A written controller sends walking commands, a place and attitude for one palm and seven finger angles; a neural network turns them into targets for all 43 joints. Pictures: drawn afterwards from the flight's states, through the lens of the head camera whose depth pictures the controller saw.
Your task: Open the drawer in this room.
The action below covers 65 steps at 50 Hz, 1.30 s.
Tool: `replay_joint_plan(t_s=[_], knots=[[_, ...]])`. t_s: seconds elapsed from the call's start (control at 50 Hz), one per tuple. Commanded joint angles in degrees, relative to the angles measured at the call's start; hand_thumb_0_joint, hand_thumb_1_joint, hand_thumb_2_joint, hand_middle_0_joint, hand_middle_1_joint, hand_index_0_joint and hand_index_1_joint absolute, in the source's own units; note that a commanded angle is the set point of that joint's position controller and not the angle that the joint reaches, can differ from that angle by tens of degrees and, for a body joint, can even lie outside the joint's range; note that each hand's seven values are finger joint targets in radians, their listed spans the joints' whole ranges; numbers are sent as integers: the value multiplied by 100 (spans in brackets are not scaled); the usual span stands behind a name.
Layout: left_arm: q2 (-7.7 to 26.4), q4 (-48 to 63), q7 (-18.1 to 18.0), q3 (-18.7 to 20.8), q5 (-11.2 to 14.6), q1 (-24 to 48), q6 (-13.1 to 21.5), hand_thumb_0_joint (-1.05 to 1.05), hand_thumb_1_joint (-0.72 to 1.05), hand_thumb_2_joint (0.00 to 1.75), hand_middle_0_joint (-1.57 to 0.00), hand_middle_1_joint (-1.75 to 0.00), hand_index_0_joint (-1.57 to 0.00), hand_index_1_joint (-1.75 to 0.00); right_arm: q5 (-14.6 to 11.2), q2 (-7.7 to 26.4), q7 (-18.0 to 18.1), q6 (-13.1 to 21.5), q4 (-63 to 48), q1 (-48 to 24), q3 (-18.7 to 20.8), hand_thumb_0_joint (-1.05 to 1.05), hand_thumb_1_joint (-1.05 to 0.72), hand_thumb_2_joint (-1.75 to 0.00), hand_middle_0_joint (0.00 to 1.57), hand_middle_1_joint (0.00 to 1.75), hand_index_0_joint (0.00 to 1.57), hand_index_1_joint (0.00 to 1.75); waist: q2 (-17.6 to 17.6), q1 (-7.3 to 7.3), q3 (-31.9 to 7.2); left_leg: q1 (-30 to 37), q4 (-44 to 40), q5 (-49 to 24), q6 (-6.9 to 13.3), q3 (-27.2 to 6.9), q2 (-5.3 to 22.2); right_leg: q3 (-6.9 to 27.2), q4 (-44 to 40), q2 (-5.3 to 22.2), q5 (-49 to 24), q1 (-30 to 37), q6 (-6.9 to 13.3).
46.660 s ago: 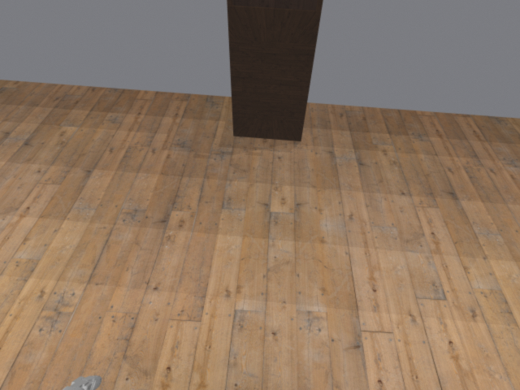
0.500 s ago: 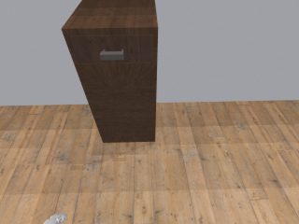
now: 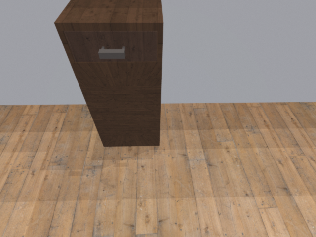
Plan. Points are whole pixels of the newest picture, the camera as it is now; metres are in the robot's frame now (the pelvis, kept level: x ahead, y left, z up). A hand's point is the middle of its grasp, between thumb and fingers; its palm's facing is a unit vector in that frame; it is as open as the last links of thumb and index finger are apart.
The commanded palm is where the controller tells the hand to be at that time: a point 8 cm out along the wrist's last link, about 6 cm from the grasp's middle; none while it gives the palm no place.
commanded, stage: look to check the result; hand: left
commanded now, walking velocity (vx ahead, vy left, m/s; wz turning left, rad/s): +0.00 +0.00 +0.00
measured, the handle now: (112, 51) +0.80 +0.23 +0.03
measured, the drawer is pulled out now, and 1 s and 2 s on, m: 0.00 0.00 0.00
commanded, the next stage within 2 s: take the last steps up to it in 0.18 s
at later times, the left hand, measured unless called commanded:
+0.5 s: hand out of the picture +0.07 +0.22 -0.17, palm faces +0.00 -0.96 -0.28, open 7.4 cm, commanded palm none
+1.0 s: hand (110, 200) +0.26 +0.18 -0.20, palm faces +0.07 -0.98 -0.19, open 7.4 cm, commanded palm none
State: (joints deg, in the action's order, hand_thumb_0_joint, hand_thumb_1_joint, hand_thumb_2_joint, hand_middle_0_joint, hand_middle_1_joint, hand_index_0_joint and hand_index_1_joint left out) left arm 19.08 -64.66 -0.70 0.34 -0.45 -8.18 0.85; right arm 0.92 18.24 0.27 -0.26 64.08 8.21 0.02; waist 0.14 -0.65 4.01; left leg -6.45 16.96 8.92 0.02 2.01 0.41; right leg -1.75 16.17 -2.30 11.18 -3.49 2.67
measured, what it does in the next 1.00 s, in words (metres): walks ahead: right foot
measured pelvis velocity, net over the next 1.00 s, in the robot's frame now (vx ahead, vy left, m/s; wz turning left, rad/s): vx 0.16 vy -0.02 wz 0.11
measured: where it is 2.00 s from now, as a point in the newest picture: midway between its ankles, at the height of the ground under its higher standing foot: (167, 224)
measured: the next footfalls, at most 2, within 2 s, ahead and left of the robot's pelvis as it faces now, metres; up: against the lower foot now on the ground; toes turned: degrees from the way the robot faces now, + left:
right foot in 0.98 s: +0.34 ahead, -0.15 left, +0.00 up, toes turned +1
left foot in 1.18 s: +0.25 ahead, +0.12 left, +0.00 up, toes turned +11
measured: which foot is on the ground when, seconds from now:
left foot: down 0.00-0.98, up 1.00-1.00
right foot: down 0.00-0.64, up 0.66-0.96, down 0.98-1.00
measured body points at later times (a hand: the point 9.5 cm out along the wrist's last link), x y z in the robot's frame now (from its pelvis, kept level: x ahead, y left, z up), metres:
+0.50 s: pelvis +0.02 +0.00 -0.01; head +0.02 +0.00 +0.44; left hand +0.07 +0.27 -0.15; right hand +0.06 -0.27 -0.15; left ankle +0.00 +0.12 -0.75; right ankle -0.02 -0.09 -0.75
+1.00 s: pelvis +0.16 -0.02 -0.03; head +0.22 -0.01 +0.41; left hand +0.25 +0.23 -0.18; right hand +0.01 -0.21 -0.16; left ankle +0.01 +0.11 -0.73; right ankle +0.24 -0.13 -0.75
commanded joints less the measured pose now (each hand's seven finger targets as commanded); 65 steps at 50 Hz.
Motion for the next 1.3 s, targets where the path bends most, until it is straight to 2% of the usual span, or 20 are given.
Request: replay_joint_plan(t_s=[0.0, 0.3, 0.44, 0.56, 0.6, 0.62, 0.64, 0.74, 0.86, 0.9, 0.92, 0.96, 0.98, 1.02, 1.12, 1.14, 1.16, 1.18, 1.24, 1.28], knots=[[1158, 377, -68, 196, 12, 143, 164, 0, 90, 90, -20, -30, -20, -30, -24, 1157, 69, 89, -334, -92, 220, 0, -90, -90, 20, 30, 20, 30, -5, -17, -608, 369, -81, -1043, 129, -652, 713, 759, -240, 991, -1444, -48, -20], [935, 393, -65, 156, 10, 91, 150, 0, 90, 90, -20, -30, -20, -30, -5, 887, 41, 66, -333, -106, 181, 0, -90, -90, 20, 30, 20, 30, -73, -8, -570, 324, -61, -770, 87, -607, 679, 778, -290, 996, -1114, -88, -91], [622, 235, 6, 187, -30, -617, -13, 0, 90, 90, -20, -30, -20, -30, 85, 182, -30, -18, -254, 354, 71, 0, -90, -90, 20, 30, 20, 30, -469, 129, 229, -1030, 802, 1038, 20, -214, 237, 1216, -457, 1238, 1910, -169, 220], [458, 303, 9, 350, -30, -848, 92, 0, 90, 90, -20, -30, -20, -30, 56, -57, 24, 119, -297, 882, 163, 0, -90, -90, 20, 30, 20, 30, -310, -67, 377, -1060, 1193, 1201, 22, 154, 423, 1045, 299, 1629, -44, -131, 673], [34, 465, 50, 300, 14, -560, 100, 0, 90, 90, -20, -30, -20, -30, 134, 205, 71, 231, 144, 2129, 272, 0, -90, -90, 20, 30, 20, 30, 1211, -491, 164, 802, 319, -678, 572, -1188, 1124, -202, 2689, 514, -540, -1698, 45], [-177, 702, 49, 201, 23, -68, 150, 0, 90, 90, -20, -30, -20, -30, 134, 357, 164, 260, 369, 2862, 338, 0, -90, -90, 20, 30, 20, 30, 2103, -719, 255, 1614, -60, -2250, 1137, -2412, 1994, -421, 4064, 148, 1693, -3167, -132], [-91, 788, 6, 264, -2, 190, 142, 0, 90, 90, -20, -30, -20, -30, 116, 188, 224, 228, 421, 3113, 283, 0, -90, -90, 20, 30, 20, 30, 1070, -698, 313, 1516, 82, -3025, 1331, -2529, 2320, 99, 4709, 430, 2007, -3513, -82], [-561, 868, 201, 274, -65, 136, 38, 0, 90, 90, -20, -30, -20, -30, 85, -159, 290, 387, 219, 2407, 263, 0, -90, -90, 20, 30, 20, 30, 792, -207, 422, 444, -268, -1580, 851, -1151, 1532, -111, 4072, 829, 789, -3180, -240], [-727, 996, 251, 298, -60, 362, 5, 0, 90, 90, -20, -30, -20, -30, 119, -243, 287, 360, 244, 2494, 255, 0, -90, -90, 20, 30, 20, 30, 799, -205, 306, -266, -87, -1340, 700, -674, 1336, -624, 2575, 481, 322, -1902, -160], [-594, 807, 240, 376, -59, -339, 54, 0, 90, 90, -20, -30, -20, -30, 88, -241, 276, 315, 243, 2393, 262, 0, -90, -90, 20, 30, 20, 30, 639, 141, -19, -554, 775, -1540, 538, -426, 1165, -754, 1889, 251, 34, -628, -92], [-329, 586, 208, 467, -60, -1144, 116, 0, 90, 90, -20, -30, -20, -30, 27, -314, 232, 309, 189, 2289, 280, 0, -90, -90, 20, 30, 20, 30, 246, 502, -450, -1162, 1823, -1428, 364, -208, 913, -314, 1575, 446, -75, 706, 95], [516, 285, 71, 675, -10, -2283, 152, 0, 90, 90, -20, -30, -20, -30, -75, -759, 178, 331, -247, 1955, 239, 0, -90, -90, 20, 30, 20, 30, -1501, 816, -954, -2871, 5371, 2761, 78, 145, 67, 3060, 45, 2917, 7, 1518, 1154], [408, 382, 7, 624, 6, -1792, 83, 0, 90, 90, -20, -30, -20, -30, -37, -744, 141, 295, -356, 1600, 288, 0, -90, -90, 20, 30, 20, 30, -749, 670, -415, -3098, 5634, 2744, 65, -163, 450, 2783, -86, 2725, 728, 590, 1296], [-152, 682, -120, 510, -89, -781, 119, 0, 90, 90, -20, -30, -20, -30, 39, -913, 96, 200, -420, 1510, 305, 0, -90, -90, 20, 30, 20, 30, -1002, 84, -121, -2513, 4959, 2395, 99, -540, 932, 1798, -9, 2369, 582, -937, 1031], [-384, 935, 10, 454, -67, -91, 94, 0, 90, 90, -20, -30, -20, -30, 106, -1017, 29, 147, -1, 2806, 264, 0, -90, -90, 20, 30, 20, 30, 384, -621, -228, 455, 1363, 1052, -102, 317, 421, 331, 1135, 1120, 2032, -3113, 390], [-752, 1103, 63, 383, -25, -92, 47, 0, 90, 90, -20, -30, -20, -30, 181, -447, 75, 212, 11, 3072, 388, 0, -90, -90, 20, 30, 20, 30, 1945, -678, 63, 346, 24, 2102, 341, -1702, 1604, -266, 2712, 370, 2099, -3809, -10], [-681, 1359, 93, 397, 8, 318, 67, 0, 90, 90, -20, -30, -20, -30, 217, 82, 164, 223, -164, 2990, 499, 0, -90, -90, 20, 30, 20, 30, 2175, -765, 365, 67, -929, 2592, 1115, -3082, 2701, -227, 3812, 386, 2158, -4138, -168], [-543, 1494, 155, 438, -54, 602, 106, 0, 90, 90, -20, -30, -20, -30, 214, 212, 157, 239, -339, 2669, 524, 0, -90, -90, 20, 30, 20, 30, 1044, -670, 542, -145, -763, 1858, 1401, -3073, 2755, 139, 4349, 663, 1820, -4135, -160], [-679, 1213, 129, 322, -35, 249, 133, 0, 90, 90, -20, -30, -20, -30, 209, -88, 232, 311, -572, 1644, 338, 0, -90, -90, 20, 30, 20, 30, 1161, -211, -30, 144, 652, -3537, 739, -786, 1776, -27, 3102, 723, 1632, -2913, -271], [-493, 933, 112, 342, -38, -650, 139, 0, 90, 90, -20, -30, -20, -30, 84, 57, 277, 245, -683, 1263, 358, 0, -90, -90, 20, 30, 20, 30, 793, 122, -867, 366, 1714, -3954, 186, 33, 1115, -429, 1182, 317, -82, -1201, -301]])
